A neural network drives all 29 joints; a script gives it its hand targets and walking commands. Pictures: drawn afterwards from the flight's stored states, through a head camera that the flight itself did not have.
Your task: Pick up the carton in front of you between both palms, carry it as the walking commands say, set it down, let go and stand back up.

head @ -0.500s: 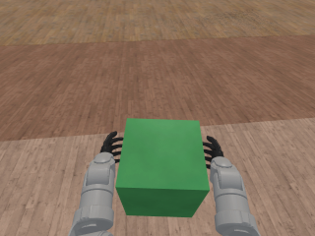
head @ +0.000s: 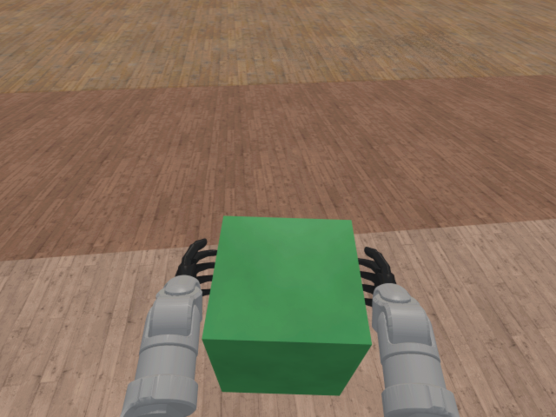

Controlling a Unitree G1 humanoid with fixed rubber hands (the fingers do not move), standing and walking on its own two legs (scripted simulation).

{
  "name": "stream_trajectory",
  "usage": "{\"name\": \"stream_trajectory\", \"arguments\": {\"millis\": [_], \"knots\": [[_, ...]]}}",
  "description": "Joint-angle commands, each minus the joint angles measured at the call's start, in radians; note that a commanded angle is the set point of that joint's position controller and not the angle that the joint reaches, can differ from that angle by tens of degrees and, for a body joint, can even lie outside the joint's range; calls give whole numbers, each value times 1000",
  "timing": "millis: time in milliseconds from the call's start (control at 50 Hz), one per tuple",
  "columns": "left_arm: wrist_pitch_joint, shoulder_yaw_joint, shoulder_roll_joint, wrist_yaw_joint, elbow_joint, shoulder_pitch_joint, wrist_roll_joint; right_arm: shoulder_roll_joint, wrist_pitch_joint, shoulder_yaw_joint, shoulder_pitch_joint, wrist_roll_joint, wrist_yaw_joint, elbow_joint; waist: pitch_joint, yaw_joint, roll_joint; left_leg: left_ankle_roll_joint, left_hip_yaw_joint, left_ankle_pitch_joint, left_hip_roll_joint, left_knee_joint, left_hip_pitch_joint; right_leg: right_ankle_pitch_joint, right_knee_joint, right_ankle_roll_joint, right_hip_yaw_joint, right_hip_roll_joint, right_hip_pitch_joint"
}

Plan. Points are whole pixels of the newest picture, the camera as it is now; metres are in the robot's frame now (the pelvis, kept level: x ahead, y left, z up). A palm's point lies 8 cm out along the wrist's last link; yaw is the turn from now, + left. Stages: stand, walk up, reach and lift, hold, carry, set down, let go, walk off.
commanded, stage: hold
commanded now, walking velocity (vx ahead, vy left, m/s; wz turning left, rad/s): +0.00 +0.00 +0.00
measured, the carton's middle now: (283, 309) +0.30 +0.00 -0.04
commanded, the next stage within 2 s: carry in 0.40 s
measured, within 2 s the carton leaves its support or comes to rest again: neither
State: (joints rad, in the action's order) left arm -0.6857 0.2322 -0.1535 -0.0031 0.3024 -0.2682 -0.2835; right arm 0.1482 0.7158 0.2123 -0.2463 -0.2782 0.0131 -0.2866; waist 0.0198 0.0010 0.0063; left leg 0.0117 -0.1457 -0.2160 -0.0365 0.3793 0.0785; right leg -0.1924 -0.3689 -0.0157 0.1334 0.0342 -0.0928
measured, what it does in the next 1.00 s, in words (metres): walks ahead: right foot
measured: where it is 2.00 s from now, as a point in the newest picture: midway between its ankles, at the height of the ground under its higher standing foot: (264, 287)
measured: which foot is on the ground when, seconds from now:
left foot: down 0.00-0.78, up 0.80-1.00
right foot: down 0.00-0.58, up 0.60-0.76, down 0.78-1.00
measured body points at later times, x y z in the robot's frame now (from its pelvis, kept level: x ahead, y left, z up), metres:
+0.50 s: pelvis -0.01 +0.00 +0.00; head -0.06 +0.00 +0.44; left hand +0.30 +0.16 +0.05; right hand +0.30 -0.15 +0.04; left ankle +0.00 +0.13 -0.74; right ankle +0.01 -0.13 -0.74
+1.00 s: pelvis +0.18 +0.02 +0.00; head +0.16 +0.03 +0.45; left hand +0.42 +0.19 +0.08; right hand +0.44 -0.11 +0.08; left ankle +0.23 +0.13 -0.72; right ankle +0.08 -0.09 -0.75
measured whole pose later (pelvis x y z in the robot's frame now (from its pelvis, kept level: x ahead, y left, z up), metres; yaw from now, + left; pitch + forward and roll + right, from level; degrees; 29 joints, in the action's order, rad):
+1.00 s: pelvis +0.18 +0.02 +0.00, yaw +3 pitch +6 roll +0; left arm -1.19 0.04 -0.13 -0.15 -0.48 0.00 -0.04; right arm 0.13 1.20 0.07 0.01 -0.03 0.14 0.47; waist 0.17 -0.03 -0.04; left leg 0.00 0.15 -0.30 0.06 0.67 0.52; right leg -0.33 -0.34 -0.01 -0.18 -0.06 -0.10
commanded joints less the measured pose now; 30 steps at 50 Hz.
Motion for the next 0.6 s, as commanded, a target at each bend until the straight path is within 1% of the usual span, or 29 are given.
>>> {"name": "stream_trajectory", "arguments": {"millis": [0, 60, 120, 180, 280, 360, 380, 400, 420, 440, 460, 480, 500, 520, 540, 560, 580], "knots": [[12, -563, -984, 257, -44, -453, 271, 953, -47, -572, -537, 286, -260, 106, 264, -4, 2, 15, 68, 264, -63, -47, -40, 229, 31, -4, -67, 68, 111], [-15, -589, -976, 253, -91, -438, 289, 949, -20, -603, -526, 306, -255, 155, 277, -6, -1, 16, 65, 297, -62, -56, -62, 260, 40, -5, -64, 68, 132], [-42, -555, -940, 250, -67, -420, 271, 916, 7, -565, -503, 285, -250, 126, 194, -6, -1, 13, 68, 217, -60, -76, -38, 186, 60, 0, -66, 65, 110], [-50, -528, -934, 256, -38, -448, 258, 910, 15, -532, -524, 267, -256, 93, 143, -3, 0, 9, 74, 132, -57, -85, -13, 106, 70, 3, -70, 61, 87], [-43, -530, -960, 267, -32, -522, 264, 937, 8, -533, -592, 272, -265, 86, 177, -3, 1, 6, 78, 107, -56, -73, -10, 82, 58, 4, -73, 59, 89], [-37, -526, -966, 270, -17, -549, 261, 947, 3, -533, -624, 273, -267, 74, 193, -4, 0, 6, 79, 88, -55, -69, -4, 66, 53, 3, -75, 58, 90], [-39, -534, -953, 265, -42, -544, 278, 939, 4, -543, -627, 279, -263, 85, 208, -4, -38, -12, 18, -115, 92, 4, 124, -139, -7, 8, -33, -110, -8], [-43, -529, -944, 258, -38, -540, 274, 930, 4, -535, -629, 280, -258, 93, 215, -8, -51, -16, 21, -294, 77, 9, 152, -356, 32, 23, 9, -113, -56], [-45, -544, -946, 250, -63, -538, 277, 932, 5, -556, -641, 297, -253, 125, 198, -9, -62, -13, 44, -420, 58, 35, 205, -521, 61, 35, 34, -122, -106], [-49, -556, -950, 241, -90, -550, 282, 934, 9, -575, -657, 311, -248, 151, 186, -9, -90, -2, 82, -424, 43, 94, 247, -566, 81, 51, 63, -146, -120], [-58, -570, -953, 231, -113, -544, 292, 936, 18, -598, -661, 324, -242, 177, 198, -10, -129, 10, 144, -298, 21, 184, 258, -530, 101, 71, 103, -185, -117], [-70, -589, -956, 221, -138, -527, 304, 941, 30, -620, -657, 344, -236, 199, 233, -8, -159, 17, 191, -202, 5, 230, 251, -498, 112, 92, 132, -220, -119], [-86, -614, -956, 209, -174, -522, 316, 947, 45, -648, -660, 368, -229, 233, 264, -6, -170, 13, 207, -192, 7, 200, 208, -474, 109, 102, 125, -232, -149], [-106, -637, -951, 196, -216, -520, 328, 956, 64, -680, -672, 394, -222, 274, 284, -6, -153, 3, 214, -194, 6, 123, 133, -472, 75, 96, 70, -210, -200], [-130, -668, -944, 185, -268, -527, 348, 953, 86, -701, -670, 410, -210, 307, 289, -5, -99, -8, 186, -232, 19, 45, 86, -484, 11, 74, -8, -165, -240], [-155, -700, -941, 174, -318, -542, 370, 937, 109, -712, -644, 412, -196, 331, 272, 2, 36, -41, 16, -365, 129, -60, 47, -454, -146, 43, -99, -108, -326], [-181, -730, -945, 165, -359, -547, 395, 923, 132, -714, -607, 407, -180, 353, 237, 16, 226, -105, -241, -525, 286, -190, -8, -343, -366, 5, -218, -37, -463]]}}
